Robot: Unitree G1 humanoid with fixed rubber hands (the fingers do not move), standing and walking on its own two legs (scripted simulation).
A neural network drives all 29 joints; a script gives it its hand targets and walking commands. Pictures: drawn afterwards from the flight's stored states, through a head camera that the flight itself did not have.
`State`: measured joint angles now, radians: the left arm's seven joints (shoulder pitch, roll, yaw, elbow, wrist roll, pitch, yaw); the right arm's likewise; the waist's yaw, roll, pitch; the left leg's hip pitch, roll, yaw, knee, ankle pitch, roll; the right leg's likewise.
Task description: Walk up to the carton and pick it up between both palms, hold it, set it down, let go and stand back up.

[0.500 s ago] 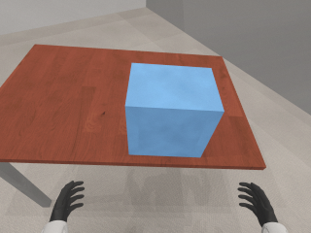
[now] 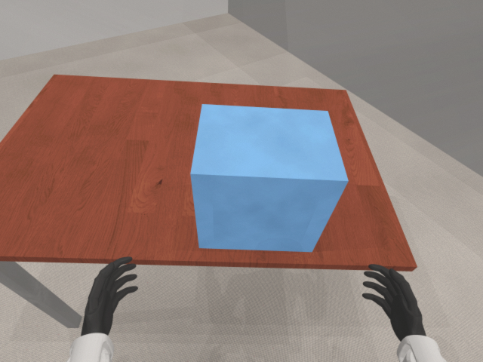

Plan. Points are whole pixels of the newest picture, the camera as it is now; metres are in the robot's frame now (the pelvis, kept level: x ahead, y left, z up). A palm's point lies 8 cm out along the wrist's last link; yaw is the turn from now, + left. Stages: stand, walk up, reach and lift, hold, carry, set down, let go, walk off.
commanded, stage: reach and lift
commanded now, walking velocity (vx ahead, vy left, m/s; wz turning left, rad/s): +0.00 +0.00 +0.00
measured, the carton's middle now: (260, 182) +0.46 -0.03 +0.02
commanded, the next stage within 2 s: none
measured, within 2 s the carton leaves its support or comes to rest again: neither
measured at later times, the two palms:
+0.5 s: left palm (121, 258) +0.28 +0.20 +0.02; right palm (391, 268) +0.27 -0.24 +0.02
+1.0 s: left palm (124, 194) +0.36 +0.20 +0.09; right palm (379, 209) +0.35 -0.22 +0.08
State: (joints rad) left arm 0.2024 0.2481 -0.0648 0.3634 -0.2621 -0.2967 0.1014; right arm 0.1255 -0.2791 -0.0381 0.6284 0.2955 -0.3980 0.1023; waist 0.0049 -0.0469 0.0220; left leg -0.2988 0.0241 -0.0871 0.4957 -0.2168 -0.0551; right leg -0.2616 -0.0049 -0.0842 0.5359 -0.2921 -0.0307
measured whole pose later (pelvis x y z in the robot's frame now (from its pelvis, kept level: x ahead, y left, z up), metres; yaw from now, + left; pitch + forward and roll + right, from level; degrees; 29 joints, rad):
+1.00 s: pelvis +0.00 +0.00 +0.00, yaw +0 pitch +3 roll +0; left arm -0.40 0.26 -0.01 0.30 -0.25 0.37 0.13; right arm -0.37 -0.31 -0.04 0.51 0.32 0.09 -0.01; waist 0.01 -0.02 -0.01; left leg -0.30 0.02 -0.09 0.43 -0.18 -0.06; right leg -0.26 0.00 -0.08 0.48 -0.26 -0.03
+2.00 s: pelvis +0.02 +0.00 +0.00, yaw +0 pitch +10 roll +0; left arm -0.77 0.25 0.03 0.93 -0.25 0.06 0.09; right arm -0.81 -0.37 -0.03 1.04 0.35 -0.01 0.00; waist 0.00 0.00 -0.09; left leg -0.42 0.02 -0.09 0.42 -0.17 -0.06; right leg -0.38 0.00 -0.08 0.46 -0.25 -0.03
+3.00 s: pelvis +0.02 +0.02 -0.01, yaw -1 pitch +24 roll -2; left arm -0.79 0.05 0.02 1.20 -0.13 -0.35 0.14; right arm -0.81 -0.34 0.05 1.24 0.27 -0.29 0.05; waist 0.01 0.04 -0.27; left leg -0.76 0.03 -0.09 0.51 -0.18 -0.05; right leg -0.68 0.01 -0.08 0.46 -0.21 -0.02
